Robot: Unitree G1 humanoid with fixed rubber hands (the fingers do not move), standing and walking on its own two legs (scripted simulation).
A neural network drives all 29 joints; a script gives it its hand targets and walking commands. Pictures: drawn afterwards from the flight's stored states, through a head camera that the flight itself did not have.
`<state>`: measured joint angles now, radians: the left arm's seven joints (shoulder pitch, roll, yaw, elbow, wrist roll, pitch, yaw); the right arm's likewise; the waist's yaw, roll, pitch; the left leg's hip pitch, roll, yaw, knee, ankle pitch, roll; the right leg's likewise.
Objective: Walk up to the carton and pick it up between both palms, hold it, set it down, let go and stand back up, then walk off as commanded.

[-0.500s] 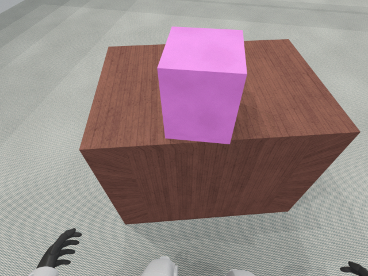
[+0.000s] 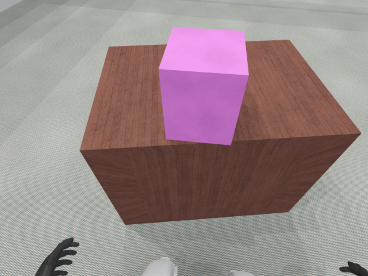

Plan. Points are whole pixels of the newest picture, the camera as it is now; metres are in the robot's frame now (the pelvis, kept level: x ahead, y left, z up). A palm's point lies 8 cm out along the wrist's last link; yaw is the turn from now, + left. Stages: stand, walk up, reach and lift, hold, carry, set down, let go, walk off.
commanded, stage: walk up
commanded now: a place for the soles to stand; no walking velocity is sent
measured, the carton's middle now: (202, 88) +0.60 +0.00 +0.06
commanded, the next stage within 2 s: none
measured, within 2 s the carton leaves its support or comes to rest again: neither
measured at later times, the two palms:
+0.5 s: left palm (38, 244) +0.19 +0.36 -0.05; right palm (345, 245) +0.20 -0.30 -0.04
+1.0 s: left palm (66, 205) +0.27 +0.33 -0.05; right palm (336, 223) +0.26 -0.32 -0.08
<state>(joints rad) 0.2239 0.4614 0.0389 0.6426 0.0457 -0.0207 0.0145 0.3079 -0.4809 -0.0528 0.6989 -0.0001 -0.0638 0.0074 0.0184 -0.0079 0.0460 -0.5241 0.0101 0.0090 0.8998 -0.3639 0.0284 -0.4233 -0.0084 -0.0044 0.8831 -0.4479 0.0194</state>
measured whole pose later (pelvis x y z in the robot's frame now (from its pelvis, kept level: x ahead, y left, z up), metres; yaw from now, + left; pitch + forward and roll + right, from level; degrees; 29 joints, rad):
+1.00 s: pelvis +0.14 +0.00 +0.00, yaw +4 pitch -1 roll +1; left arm 0.16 0.46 0.04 0.65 0.04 -0.06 0.00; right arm 0.30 -0.47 -0.04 0.70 0.00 -0.07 -0.02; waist 0.02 -0.01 0.10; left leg -0.37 -0.02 0.01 0.86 -0.47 0.00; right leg -0.50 -0.05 -0.03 0.89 -0.37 -0.01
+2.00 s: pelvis +0.14 +0.00 +0.01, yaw +4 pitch -1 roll +1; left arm 0.14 0.46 0.04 0.65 0.04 -0.05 -0.02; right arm 0.30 -0.47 -0.04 0.70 0.00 -0.07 -0.02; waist 0.02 -0.01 0.03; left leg -0.38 -0.02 0.01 0.85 -0.46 0.00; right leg -0.50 -0.05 -0.03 0.86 -0.36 -0.01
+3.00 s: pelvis +0.11 -0.03 +0.03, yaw +3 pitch -9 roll +1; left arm 0.16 0.38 0.04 0.46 -0.01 0.09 -0.01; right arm 0.20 -0.22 -0.08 0.63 0.00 -0.24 -0.04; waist 0.02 -0.03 0.02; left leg -0.12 0.04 0.01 0.57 -0.30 -0.02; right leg -0.23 0.02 -0.04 0.57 -0.18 -0.03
